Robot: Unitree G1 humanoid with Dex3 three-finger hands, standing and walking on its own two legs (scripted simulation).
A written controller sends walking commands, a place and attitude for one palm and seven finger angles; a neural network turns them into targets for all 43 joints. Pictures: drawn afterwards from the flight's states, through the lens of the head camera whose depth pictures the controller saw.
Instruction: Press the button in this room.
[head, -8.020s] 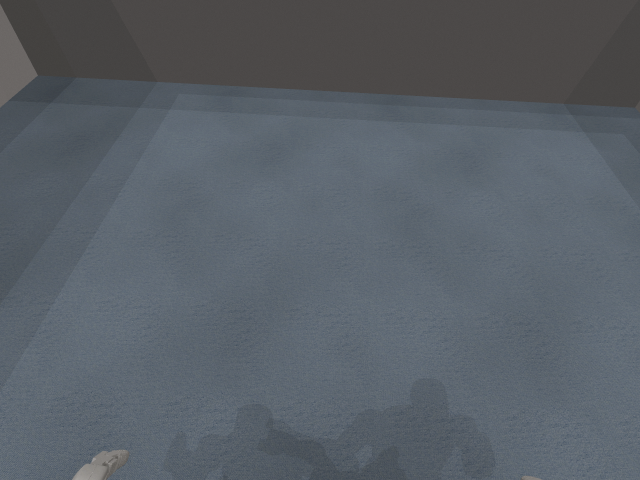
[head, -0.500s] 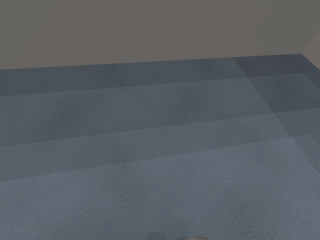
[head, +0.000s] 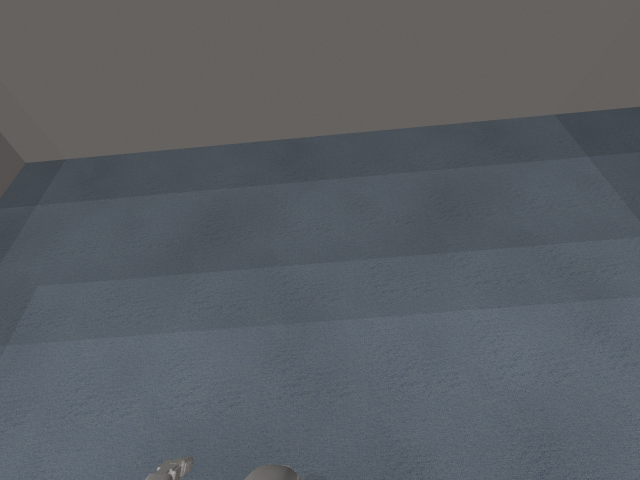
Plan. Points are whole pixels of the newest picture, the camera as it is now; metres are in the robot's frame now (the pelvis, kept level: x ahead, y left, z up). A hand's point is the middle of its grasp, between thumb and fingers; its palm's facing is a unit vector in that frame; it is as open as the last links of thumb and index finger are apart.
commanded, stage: turn or walk to find it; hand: left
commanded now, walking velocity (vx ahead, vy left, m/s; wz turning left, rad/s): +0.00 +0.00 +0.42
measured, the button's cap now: out of the picture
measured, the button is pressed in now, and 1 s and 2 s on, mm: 0 0 0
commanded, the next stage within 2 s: none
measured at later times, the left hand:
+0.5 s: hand out of the picture -0.06 +0.26 -0.18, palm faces +0.26 -0.94 -0.23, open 7.4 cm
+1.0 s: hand out of the picture -0.03 +0.21 -0.14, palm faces +0.39 -0.88 -0.28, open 7.4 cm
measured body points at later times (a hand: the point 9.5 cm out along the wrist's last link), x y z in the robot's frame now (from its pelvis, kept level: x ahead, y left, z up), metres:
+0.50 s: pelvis -0.03 +0.05 +0.00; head -0.02 +0.09 +0.45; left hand -0.08 +0.31 -0.17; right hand +0.12 -0.17 -0.13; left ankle -0.06 +0.14 -0.74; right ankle -0.02 -0.09 -0.67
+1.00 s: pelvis -0.06 +0.00 +0.00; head -0.03 -0.03 +0.45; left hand -0.05 +0.26 -0.12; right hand +0.05 -0.23 -0.17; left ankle -0.11 +0.12 -0.67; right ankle -0.01 -0.09 -0.74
